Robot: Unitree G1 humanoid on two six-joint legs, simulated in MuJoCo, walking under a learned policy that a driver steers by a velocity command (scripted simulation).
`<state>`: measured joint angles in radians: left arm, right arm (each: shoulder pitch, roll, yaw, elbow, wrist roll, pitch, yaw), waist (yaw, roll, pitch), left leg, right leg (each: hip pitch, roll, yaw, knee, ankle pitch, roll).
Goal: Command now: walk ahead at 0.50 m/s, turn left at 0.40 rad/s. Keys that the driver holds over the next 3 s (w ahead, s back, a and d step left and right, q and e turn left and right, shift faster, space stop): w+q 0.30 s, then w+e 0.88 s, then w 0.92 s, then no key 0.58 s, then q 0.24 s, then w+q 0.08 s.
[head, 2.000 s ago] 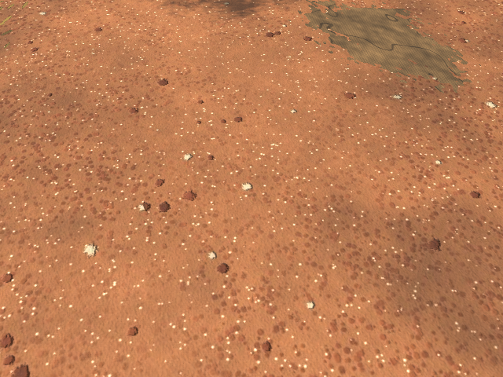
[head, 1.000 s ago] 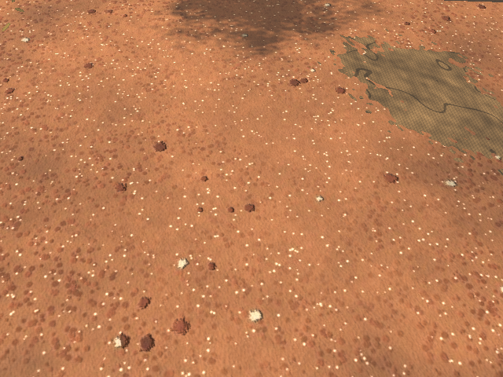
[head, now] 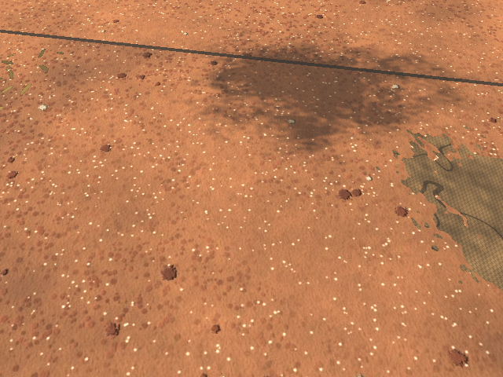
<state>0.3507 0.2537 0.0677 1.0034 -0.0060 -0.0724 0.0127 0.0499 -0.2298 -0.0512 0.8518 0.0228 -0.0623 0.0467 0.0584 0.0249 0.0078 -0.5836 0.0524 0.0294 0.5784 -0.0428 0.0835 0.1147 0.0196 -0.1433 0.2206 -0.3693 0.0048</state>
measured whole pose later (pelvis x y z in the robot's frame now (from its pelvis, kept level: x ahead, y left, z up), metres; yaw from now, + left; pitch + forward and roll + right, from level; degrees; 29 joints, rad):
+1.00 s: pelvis +0.58 +0.04 +0.01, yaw -4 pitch +3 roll +0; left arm 0.39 0.27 0.07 0.82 -0.03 -0.05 0.01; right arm 0.00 -0.26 -0.05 0.70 0.00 -0.11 0.01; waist 0.10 0.03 0.02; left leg -0.56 0.01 -0.11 0.49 0.02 -0.04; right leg -0.08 0.11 0.20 0.36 -0.31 -0.08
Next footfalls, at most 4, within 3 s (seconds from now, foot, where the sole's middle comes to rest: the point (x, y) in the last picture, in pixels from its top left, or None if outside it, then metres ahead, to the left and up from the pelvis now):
0.04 left None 0.20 0.11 -0.77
0.56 right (290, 359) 0.52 -0.04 -0.77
1.06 left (224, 263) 0.80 0.16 -0.77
1.56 right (330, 216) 0.99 -0.17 -0.77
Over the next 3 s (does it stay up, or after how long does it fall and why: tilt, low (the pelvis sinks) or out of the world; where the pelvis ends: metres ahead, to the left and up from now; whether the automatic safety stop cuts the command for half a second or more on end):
stays up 1.32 -0.11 0.00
